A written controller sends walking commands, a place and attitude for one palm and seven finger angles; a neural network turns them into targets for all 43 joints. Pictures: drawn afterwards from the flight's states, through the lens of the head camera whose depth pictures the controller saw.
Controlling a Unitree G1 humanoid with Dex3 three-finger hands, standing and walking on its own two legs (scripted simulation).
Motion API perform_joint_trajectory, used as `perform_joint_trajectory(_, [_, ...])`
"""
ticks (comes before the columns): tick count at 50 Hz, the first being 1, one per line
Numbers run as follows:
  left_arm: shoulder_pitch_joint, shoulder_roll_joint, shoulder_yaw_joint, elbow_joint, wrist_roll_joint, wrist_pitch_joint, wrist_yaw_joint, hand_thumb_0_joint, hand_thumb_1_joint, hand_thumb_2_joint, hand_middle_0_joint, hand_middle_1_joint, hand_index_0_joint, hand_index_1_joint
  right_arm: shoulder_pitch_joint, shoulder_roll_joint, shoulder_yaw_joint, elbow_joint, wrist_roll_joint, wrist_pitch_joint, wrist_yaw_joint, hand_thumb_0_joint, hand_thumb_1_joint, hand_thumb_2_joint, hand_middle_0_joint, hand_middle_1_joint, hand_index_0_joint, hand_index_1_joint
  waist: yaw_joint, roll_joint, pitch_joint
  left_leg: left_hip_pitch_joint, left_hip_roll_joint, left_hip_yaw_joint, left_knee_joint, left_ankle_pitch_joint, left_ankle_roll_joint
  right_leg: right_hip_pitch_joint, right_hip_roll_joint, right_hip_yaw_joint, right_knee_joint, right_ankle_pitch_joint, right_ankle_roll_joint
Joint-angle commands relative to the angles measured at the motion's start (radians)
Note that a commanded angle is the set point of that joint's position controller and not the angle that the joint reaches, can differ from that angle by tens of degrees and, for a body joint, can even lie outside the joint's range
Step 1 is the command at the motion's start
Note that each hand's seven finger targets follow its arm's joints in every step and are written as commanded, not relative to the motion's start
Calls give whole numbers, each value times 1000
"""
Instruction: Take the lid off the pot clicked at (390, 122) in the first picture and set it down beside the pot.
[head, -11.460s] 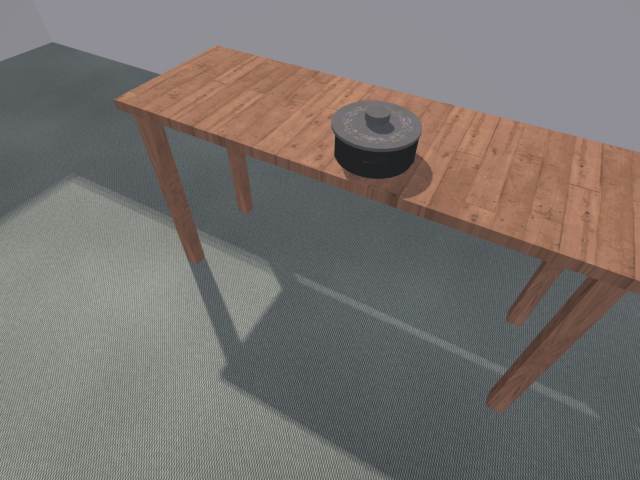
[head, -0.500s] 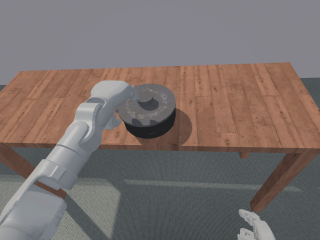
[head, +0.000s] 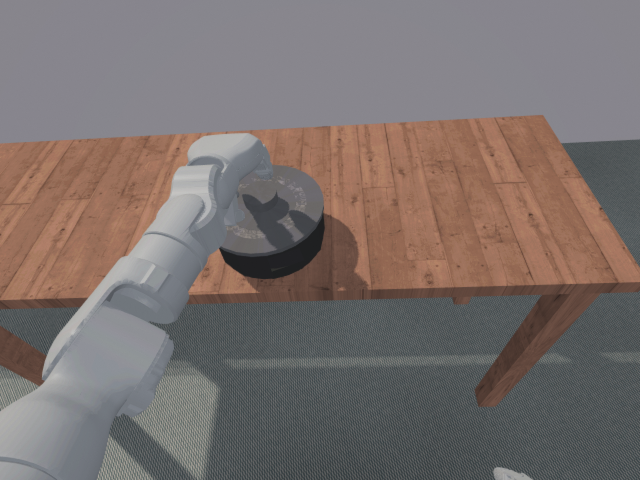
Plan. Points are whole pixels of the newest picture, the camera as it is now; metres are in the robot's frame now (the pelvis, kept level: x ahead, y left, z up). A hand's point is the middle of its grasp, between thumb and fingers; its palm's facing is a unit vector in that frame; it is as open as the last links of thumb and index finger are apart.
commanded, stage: move the open hand above the knob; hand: left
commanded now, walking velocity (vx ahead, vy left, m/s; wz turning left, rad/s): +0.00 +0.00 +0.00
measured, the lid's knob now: (260, 196) +0.52 +0.09 +0.05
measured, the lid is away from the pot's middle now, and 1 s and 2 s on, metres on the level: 0.00 0.00 0.00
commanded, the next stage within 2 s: lower the open fingers around the knob in 1.96 s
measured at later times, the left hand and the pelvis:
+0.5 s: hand (244, 169) +0.50 +0.09 +0.13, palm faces -0.29 -0.04 -0.96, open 10.1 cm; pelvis +0.01 +0.01 +0.00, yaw -2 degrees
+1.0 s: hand (246, 177) +0.49 +0.09 +0.12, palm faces -0.29 -0.02 -0.96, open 10.1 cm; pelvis +0.01 +0.02 +0.00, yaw +0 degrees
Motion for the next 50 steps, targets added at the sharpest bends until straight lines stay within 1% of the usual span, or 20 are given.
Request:
perform_joint_trajectory(1, [-742, 196, 101, -190, 8, -43, 65, 0, -298, 1423, -830, -81, -830, -81, -6, -90, -37, -100, 2, -64, -25, 0, -900, -900, 200, 300, 200, 300, -44, -97, -418, 173, 1, -74, -13, 275, 16, 134, 6, 69, -31, 370, -3])
perform_joint_trajectory(3, [-738, 244, 148, -109, 15, -50, 88, 0, -298, 1423, -830, -81, -830, -81, 25, -96, -38, -72, -1, -79, -38, 0, -900, -900, 200, 300, 200, 300, -48, -129, -414, 155, 7, -72, -14, 260, 18, 128, 9, 73, -34, 364, -2])
perform_joint_trajectory(4, [-717, 207, 122, -38, 19, -38, 98, 0, -298, 1423, -830, -81, -830, -81, 37, -95, -33, -58, 1, -79, -40, 0, -900, -900, 200, 300, 200, 300, -53, -136, -391, 135, 6, -71, -19, 259, 15, 113, 11, 67, -30, 357, -3])
perform_joint_trajectory(6, [-638, 205, 139, 82, 36, -5, 115, 0, -298, 1423, -830, -81, -830, -81, 50, -103, -30, -43, -1, -74, -36, 0, -900, -900, 200, 300, 200, 300, -38, -153, -341, 84, 11, -62, -32, 252, 9, 104, 12, 60, -29, 346, -4])
perform_joint_trajectory(9, [-583, 202, 142, 156, 55, 29, 115, 0, -298, 1423, -830, -81, -830, -81, 34, -111, -27, -59, -5, -64, -28, 0, -900, -900, 200, 300, 200, 300, -23, -148, -357, 46, 15, -48, -33, 264, 3, 140, 6, 64, -20, 375, -3])
perform_joint_trajectory(12, [-629, 141, 98, 88, 51, 21, 86, 0, -298, 1423, -830, -81, -830, -81, 36, -107, -38, -83, -10, -67, -20, 0, -900, -900, 200, 300, 200, 300, -34, -129, -432, 105, 16, -60, -7, 364, 13, 143, 6, 66, -17, 440, -3])
perform_joint_trajectory(15, [-717, 257, 173, 0, 37, -15, 71, 0, -298, 1423, -830, -81, -830, -81, 51, -109, -43, -86, -12, -79, -33, 0, -900, -900, 200, 300, 200, 300, -37, -132, -498, 143, 13, -56, -8, 370, 24, 193, 4, 81, -26, 478, 5])
perform_joint_trajectory(17, [-748, 228, 154, -49, 24, -47, 64, 0, -298, 1423, -830, -81, -830, -81, 68, -100, -47, -87, -11, -93, -42, 0, -900, -900, 200, 300, 200, 300, -47, -150, -507, 159, 15, -61, -3, 412, 32, 191, 5, 77, -33, 509, 7])
perform_joint_trajectory(20, [-674, 220, 140, 50, 49, -43, 75, 0, -298, 1423, -830, -81, -830, -81, 92, -107, -44, -58, -9, -95, -41, 0, -900, -900, 200, 300, 200, 300, -49, -153, -405, 140, 20, -62, -14, 387, 27, 124, 14, 68, -42, 459, 3])
perform_joint_trajectory(21, [-659, 257, 175, 53, 54, -40, 84, 0, -298, 1423, -830, -81, -830, -81, 97, -112, -44, -52, -8, -94, -39, 0, -900, -900, 200, 300, 200, 300, -37, -145, -397, 134, 25, -61, -20, 388, 23, 125, 14, 64, -39, 449, 0])
perform_joint_trajectory(24, [-630, 170, 120, 6, 43, -43, 88, 0, -298, 1423, -830, -81, -830, -81, 77, -103, -48, -67, -15, -97, -21, 0, -900, -900, 200, 300, 200, 300, -27, -84, -432, 192, 27, -71, -4, 481, 15, 96, 11, 59, -27, 460, -1])
perform_joint_trajectory(25, [-607, 185, 136, 5, 46, -41, 89, 0, -298, 1423, -830, -81, -830, -81, 73, -103, -50, -68, -16, -96, -15, 0, -900, -900, 200, 300, 200, 300, -17, -84, -446, 207, 32, -76, 1, 503, 13, 98, 12, 59, -25, 456, -1])
perform_joint_trajectory(27, [-579, 142, 111, -33, 30, -41, 81, 0, -298, 1423, -830, -81, -830, -81, 59, -100, -53, -83, -16, -90, -6, 0, -900, -900, 200, 300, 200, 300, -15, -76, -457, 227, 31, -80, 14, 558, 14, 93, 10, 56, -25, 475, -2])
perform_joint_trajectory(29, [-609, 115, 76, -16, 34, -28, 75, 0, -298, 1423, -830, -81, -830, -81, 53, -102, -52, -73, -11, -79, -2, 0, -900, -900, 200, 300, 200, 300, -33, -112, -416, 212, 33, -79, 8, 498, 12, 62, 15, 49, -27, 437, 2])
perform_joint_trajectory(33, [-747, 114, 69, -81, 12, -40, 88, 0, -298, 1423, -830, -81, -830, -81, 53, -100, -52, -64, -7, -90, -10, 0, -900, -900, 200, 300, 200, 300, -54, -96, -426, 252, 32, -94, 8, 451, 10, 20, 18, 46, -29, 387, 0])
perform_joint_trajectory(36, [-775, 188, 126, -48, 19, -39, 111, 0, -298, 1423, -830, -81, -830, -81, 62, -102, -45, -46, -8, -100, -23, 0, -900, -900, 200, 300, 200, 300, -49, -117, -438, 234, 28, -90, -5, 391, 6, 41, 18, 49, -27, 368, -3])
perform_joint_trajectory(43, [-641, 59, 48, 146, 40, 30, 109, 0, -298, 1423, -830, -81, -830, -81, 41, -106, -38, -44, -9, -71, -6, 0, -900, -900, 200, 300, 200, 300, -46, -134, -352, 160, 33, -86, -8, 386, -12, -6, 19, 35, -14, 333, -9])
perform_joint_trajectory(47, [-761, 46, 41, -36, 12, -18, 81, 0, -298, 1423, -830, -81, -830, -81, 28, -91, -47, -84, -16, -88, -4, 0, -900, -900, 200, 300, 200, 300, -49, -87, -501, 286, 36, -117, 30, 533, -8, 8, 13, 43, -4, 388, -6])
perform_joint_trajectory(49, [-772, 64, 44, -13, 26, -28, 79, 0, -298, 1423, -830, -81, -830, -81, 48, -93, -48, -64, -16, -88, -7, 0, -900, -900, 200, 300, 200, 300, -58, -83, -481, 296, 40, -119, 26, 514, -9, -13, 19, 43, -10, 367, -4])
perform_joint_trajectory(50, [-754, 113, 85, 27, 36, -23, 89, 0, -298, 1423, -830, -81, -830, -81, 65, -99, -46, -51, -16, -83, -12, 0, -900, -900, 200, 300, 200, 300, -53, -106, -453, 266, 40, -114, 18, 490, -8, -5, 22, 41, -15, 362, -6])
